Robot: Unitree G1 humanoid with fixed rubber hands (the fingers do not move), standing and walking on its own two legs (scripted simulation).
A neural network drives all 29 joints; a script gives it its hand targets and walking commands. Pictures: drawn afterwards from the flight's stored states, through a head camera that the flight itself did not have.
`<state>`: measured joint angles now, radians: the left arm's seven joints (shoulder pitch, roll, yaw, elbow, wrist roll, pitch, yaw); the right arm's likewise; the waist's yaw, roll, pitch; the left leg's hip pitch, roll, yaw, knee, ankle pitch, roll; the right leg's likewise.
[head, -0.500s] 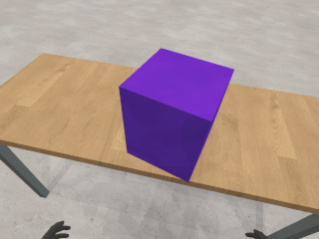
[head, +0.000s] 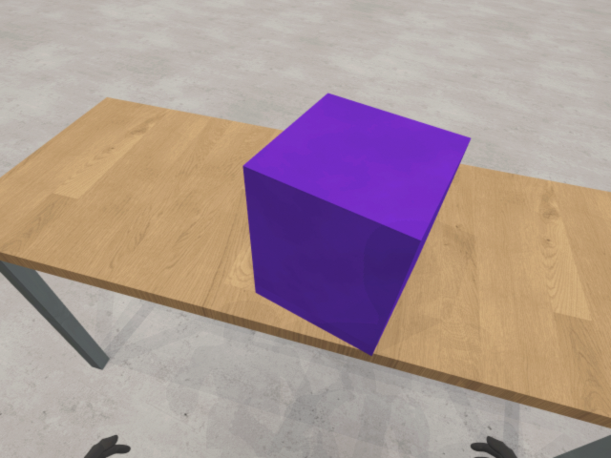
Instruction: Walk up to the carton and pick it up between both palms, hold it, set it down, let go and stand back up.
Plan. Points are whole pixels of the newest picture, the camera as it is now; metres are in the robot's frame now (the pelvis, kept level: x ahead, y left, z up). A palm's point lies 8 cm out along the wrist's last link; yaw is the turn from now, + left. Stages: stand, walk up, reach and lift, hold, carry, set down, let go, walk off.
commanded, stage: walk up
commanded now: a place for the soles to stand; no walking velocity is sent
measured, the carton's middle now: (349, 225) +0.46 -0.06 +0.07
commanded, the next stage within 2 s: reach and lift in 0.32 s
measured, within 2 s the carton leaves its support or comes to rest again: neither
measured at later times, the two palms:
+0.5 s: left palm (100, 452) +0.17 +0.26 -0.07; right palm out of the picture +0.16 -0.27 -0.08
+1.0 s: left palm (104, 394) +0.23 +0.27 -0.03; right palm (480, 439) +0.19 -0.21 -0.03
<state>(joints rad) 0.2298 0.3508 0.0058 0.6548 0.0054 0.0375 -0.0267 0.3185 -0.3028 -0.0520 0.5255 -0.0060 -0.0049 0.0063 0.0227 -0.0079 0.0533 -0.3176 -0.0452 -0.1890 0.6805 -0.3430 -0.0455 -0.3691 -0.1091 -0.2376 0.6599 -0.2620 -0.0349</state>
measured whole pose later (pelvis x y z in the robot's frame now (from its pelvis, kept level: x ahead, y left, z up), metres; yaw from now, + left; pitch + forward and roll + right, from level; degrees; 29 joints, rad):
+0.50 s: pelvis +0.01 -0.01 +0.00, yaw -3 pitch -5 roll +0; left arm 0.20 0.29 0.09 0.46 0.03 0.24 0.00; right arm 0.10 -0.23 -0.09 0.88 -0.09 -0.27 0.00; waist 0.03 0.00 0.11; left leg -0.23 0.06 -0.07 0.69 -0.38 -0.05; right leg -0.29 -0.02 -0.14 0.67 -0.29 -0.04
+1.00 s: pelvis +0.05 +0.03 +0.02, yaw -6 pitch -6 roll -1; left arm 0.28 0.29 0.04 0.30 -0.05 0.16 -0.03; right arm 0.23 -0.12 -0.09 0.59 0.00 -0.23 -0.04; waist 0.04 -0.02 0.11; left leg -0.01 0.06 0.03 0.42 -0.31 -0.02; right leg -0.08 -0.01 -0.06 0.36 -0.18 0.01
